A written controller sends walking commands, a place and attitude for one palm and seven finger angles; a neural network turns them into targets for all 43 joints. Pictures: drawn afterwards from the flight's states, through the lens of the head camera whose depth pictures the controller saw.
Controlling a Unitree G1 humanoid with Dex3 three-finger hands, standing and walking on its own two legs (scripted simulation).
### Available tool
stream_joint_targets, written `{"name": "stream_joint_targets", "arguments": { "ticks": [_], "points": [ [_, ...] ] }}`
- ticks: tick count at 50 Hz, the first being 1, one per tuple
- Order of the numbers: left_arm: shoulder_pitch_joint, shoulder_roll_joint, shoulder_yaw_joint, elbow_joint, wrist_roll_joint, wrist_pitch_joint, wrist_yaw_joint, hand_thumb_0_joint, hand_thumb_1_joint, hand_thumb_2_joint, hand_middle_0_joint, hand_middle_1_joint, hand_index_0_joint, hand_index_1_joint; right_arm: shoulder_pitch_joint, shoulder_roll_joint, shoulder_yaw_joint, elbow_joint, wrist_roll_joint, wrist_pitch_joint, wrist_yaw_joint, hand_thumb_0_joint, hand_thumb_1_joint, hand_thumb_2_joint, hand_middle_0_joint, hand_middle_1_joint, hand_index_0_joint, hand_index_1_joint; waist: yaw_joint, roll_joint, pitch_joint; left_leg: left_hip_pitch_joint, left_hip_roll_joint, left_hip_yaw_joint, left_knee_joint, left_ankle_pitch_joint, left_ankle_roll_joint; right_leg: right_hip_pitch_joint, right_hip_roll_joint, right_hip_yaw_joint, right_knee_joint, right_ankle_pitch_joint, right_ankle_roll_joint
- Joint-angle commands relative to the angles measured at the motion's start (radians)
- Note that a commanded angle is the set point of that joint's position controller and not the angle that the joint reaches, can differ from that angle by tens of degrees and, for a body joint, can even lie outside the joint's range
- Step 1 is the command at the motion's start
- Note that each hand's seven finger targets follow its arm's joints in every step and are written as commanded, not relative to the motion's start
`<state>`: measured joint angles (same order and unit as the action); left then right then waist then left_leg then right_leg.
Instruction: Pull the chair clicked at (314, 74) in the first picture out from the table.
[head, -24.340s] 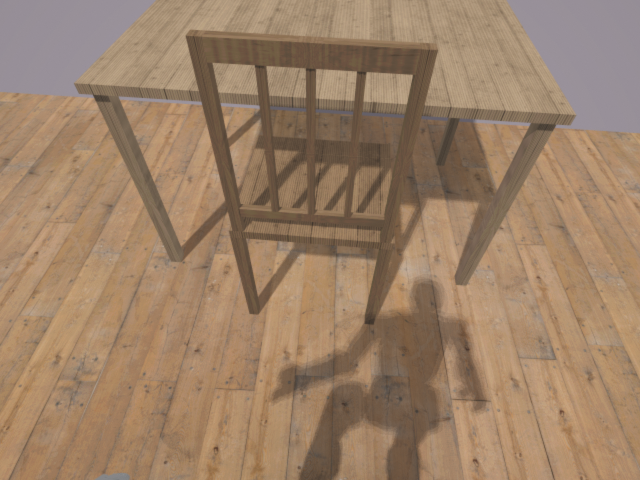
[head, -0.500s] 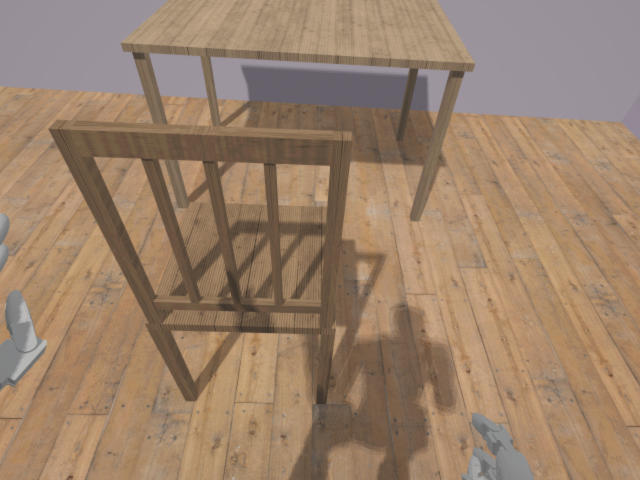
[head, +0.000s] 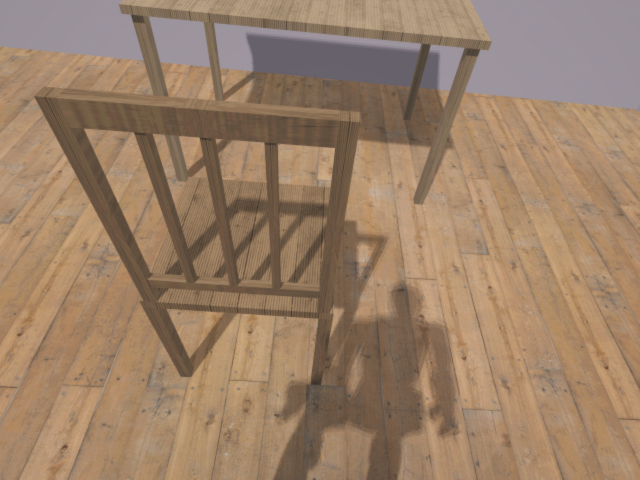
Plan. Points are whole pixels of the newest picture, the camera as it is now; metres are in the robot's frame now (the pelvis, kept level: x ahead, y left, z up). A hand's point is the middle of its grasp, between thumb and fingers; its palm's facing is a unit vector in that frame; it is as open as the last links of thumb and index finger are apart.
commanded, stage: let the arm hang, fingers relaxed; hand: left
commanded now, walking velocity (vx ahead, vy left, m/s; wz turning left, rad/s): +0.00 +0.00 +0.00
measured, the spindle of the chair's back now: (223, 222) +0.52 +0.20 -0.04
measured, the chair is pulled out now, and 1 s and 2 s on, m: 0.70 0.70 0.70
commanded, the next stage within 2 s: look to check the result in 0.78 s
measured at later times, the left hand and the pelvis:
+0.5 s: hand out of the picture -0.01 +0.15 -0.17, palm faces +0.05 -0.98 -0.18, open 7.4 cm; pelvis +0.01 -0.01 +0.00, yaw +0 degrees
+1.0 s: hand out of the picture +0.01 +0.14 -0.17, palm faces +0.07 -0.98 -0.18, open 7.4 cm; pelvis +0.01 -0.02 +0.00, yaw +0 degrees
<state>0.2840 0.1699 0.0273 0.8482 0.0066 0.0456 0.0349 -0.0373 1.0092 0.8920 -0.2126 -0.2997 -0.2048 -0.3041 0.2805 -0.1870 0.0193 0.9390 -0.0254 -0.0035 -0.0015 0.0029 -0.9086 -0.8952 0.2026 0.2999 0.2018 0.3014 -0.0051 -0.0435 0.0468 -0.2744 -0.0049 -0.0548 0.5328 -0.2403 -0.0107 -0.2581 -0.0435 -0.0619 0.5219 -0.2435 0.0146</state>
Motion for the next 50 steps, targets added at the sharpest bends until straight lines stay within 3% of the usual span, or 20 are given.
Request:
{"name": "stream_joint_targets", "arguments": {
  "ticks": [1, 4, 13, 17, 19, 22, 24, 27, 33, 37, 38, 42, 50],
  "points": [
    [0.064, 0.136, 0.008, 0.028, 0.009, -0.04, -0.011, 0.0, 0.9, 0.9, -0.2, -0.3, -0.2, -0.3, 0.051, -0.091, -0.036, -0.017, 0.003, -0.014, -0.015, 0.0, -0.9, -0.9, 0.2, 0.3, 0.2, 0.3, 0.01, 0.221, -0.057, -0.028, 0.068, -0.072, -0.149, 0.018, 0.047, 0.087, -0.053, 0.09, -0.125, 0.029, -0.067],
    [0.061, 0.129, -0.002, 0.083, 0.006, -0.039, -0.013, 0.0, 0.9, 0.9, -0.2, -0.3, -0.2, -0.3, 0.105, -0.09, -0.04, 0.018, 0.006, -0.008, -0.018, 0.0, -0.9, -0.9, 0.2, 0.3, 0.2, 0.3, 0.005, 0.118, -0.004, -0.049, 0.077, -0.082, -0.167, -0.044, 0.052, 0.062, -0.051, 0.08, -0.147, -0.019, -0.07],
    [0.111, 0.1, -0.014, 0.177, 0.002, -0.039, -0.006, 0.0, 0.9, 0.9, -0.2, -0.3, -0.2, -0.3, 0.194, -0.05, -0.035, 0.087, 0.009, -0.007, -0.025, 0.0, -0.9, -0.9, 0.2, 0.3, 0.2, 0.3, 0.003, 0.027, 0.042, -0.043, 0.073, -0.065, -0.168, -0.067, 0.061, 0.006, -0.054, 0.086, -0.168, -0.097, -0.078],
    [0.13, 0.082, -0.013, 0.19, 0.001, -0.041, -0.002, 0.0, 0.9, 0.9, -0.2, -0.3, -0.2, -0.3, 0.204, -0.035, -0.031, 0.104, 0.009, -0.011, -0.026, 0.0, -0.9, -0.9, 0.2, 0.3, 0.2, 0.3, 0.005, 0.03, 0.04, -0.036, 0.068, -0.052, -0.153, -0.043, 0.057, -0.003, -0.06, 0.093, -0.164, -0.094, -0.077],
    [0.128, 0.078, -0.012, 0.193, 0.002, -0.039, 0.0, 0.0, 0.9, 0.9, -0.2, -0.3, -0.2, -0.3, 0.206, -0.026, -0.03, 0.11, 0.008, -0.01, -0.027, 0.0, -0.9, -0.9, 0.2, 0.3, 0.2, 0.3, 0.005, 0.044, 0.074, -0.055, 0.07, -0.055, -0.163, -0.051, 0.057, -0.017, -0.054, 0.09, -0.159, -0.096, -0.077],
    [0.134, 0.065, -0.01, 0.194, 0.003, -0.041, 0.002, 0.0, 0.9, 0.9, -0.2, -0.3, -0.2, -0.3, 0.2, -0.014, -0.03, 0.113, 0.008, -0.013, -0.029, 0.0, -0.9, -0.9, 0.2, 0.3, 0.2, 0.3, 0.006, 0.035, 0.056, -0.046, 0.068, -0.052, -0.158, -0.037, 0.056, -0.008, -0.055, 0.094, -0.154, -0.08, -0.077],
    [0.132, 0.059, -0.008, 0.193, 0.004, -0.042, 0.003, 0.0, 0.9, 0.9, -0.2, -0.3, -0.2, -0.3, 0.198, -0.007, -0.031, 0.114, 0.007, -0.013, -0.029, 0.0, -0.9, -0.9, 0.2, 0.3, 0.2, 0.3, 0.006, 0.065, 0.07, -0.048, 0.069, -0.048, -0.161, -0.028, 0.055, -0.015, -0.053, 0.091, -0.152, -0.069, -0.078],
    [0.129, 0.051, -0.005, 0.187, 0.004, -0.044, 0.003, 0.0, 0.9, 0.9, -0.2, -0.3, -0.2, -0.3, 0.193, -0.001, -0.03, 0.112, 0.008, -0.017, -0.03, 0.0, -0.9, -0.9, 0.2, 0.3, 0.2, 0.3, 0.008, 0.059, 0.047, -0.043, 0.07, -0.047, -0.157, 0.005, 0.053, 0.009, -0.054, 0.088, -0.144, -0.031, -0.076],
    [0.117, 0.046, -0.004, 0.192, 0.003, -0.045, 0.002, 0.0, 0.9, 0.9, -0.2, -0.3, -0.2, -0.3, 0.184, 0.011, -0.031, 0.117, 0.009, -0.013, -0.034, 0.0, -0.9, -0.9, 0.2, 0.3, 0.2, 0.3, 0.006, 0.052, 0.073, -0.027, 0.064, -0.035, -0.149, 0.016, 0.05, -0.009, -0.053, 0.088, -0.164, -0.041, -0.081],
    [0.117, 0.048, -0.001, 0.183, 0.003, -0.048, 0.002, 0.0, 0.9, 0.9, -0.2, -0.3, -0.2, -0.3, 0.177, 0.006, -0.032, 0.117, 0.008, -0.015, -0.033, 0.0, -0.9, -0.9, 0.2, 0.3, 0.2, 0.3, 0.007, 0.05, 0.039, -0.015, 0.066, -0.039, -0.138, 0.042, 0.047, 0.018, -0.059, 0.09, -0.158, -0.014, -0.079],
    [0.111, 0.048, -0.002, 0.185, 0.002, -0.047, 0.001, 0.0, 0.9, 0.9, -0.2, -0.3, -0.2, -0.3, 0.176, 0.008, -0.031, 0.117, 0.009, -0.013, -0.034, 0.0, -0.9, -0.9, 0.2, 0.3, 0.2, 0.3, 0.006, 0.043, 0.065, -0.019, 0.066, -0.035, -0.145, 0.034, 0.048, 0.006, -0.054, 0.085, -0.166, -0.027, -0.082],
    [0.112, 0.05, -0.001, 0.182, 0.002, -0.049, 0.002, 0.0, 0.9, 0.9, -0.2, -0.3, -0.2, -0.3, 0.173, 0.003, -0.031, 0.121, 0.008, -0.014, -0.033, 0.0, -0.9, -0.9, 0.2, 0.3, 0.2, 0.3, 0.006, 0.051, 0.032, 0.002, 0.067, -0.035, -0.134, 0.066, 0.045, 0.022, -0.062, 0.09, -0.16, -0.002, -0.081],
    [0.111, 0.051, -0.001, 0.185, 0.001, -0.048, 0.002, 0.0, 0.9, 0.9, -0.2, -0.3, -0.2, -0.3, 0.165, -0.002, -0.031, 0.127, 0.009, -0.014, -0.035, 0.0, -0.9, -0.9, 0.2, 0.3, 0.2, 0.3, 0.008, 0.05, 0.05, 0.001, 0.072, -0.038, -0.143, 0.077, 0.044, 0.028, -0.058, 0.082, -0.157, 0.014, -0.08]
  ]
}}
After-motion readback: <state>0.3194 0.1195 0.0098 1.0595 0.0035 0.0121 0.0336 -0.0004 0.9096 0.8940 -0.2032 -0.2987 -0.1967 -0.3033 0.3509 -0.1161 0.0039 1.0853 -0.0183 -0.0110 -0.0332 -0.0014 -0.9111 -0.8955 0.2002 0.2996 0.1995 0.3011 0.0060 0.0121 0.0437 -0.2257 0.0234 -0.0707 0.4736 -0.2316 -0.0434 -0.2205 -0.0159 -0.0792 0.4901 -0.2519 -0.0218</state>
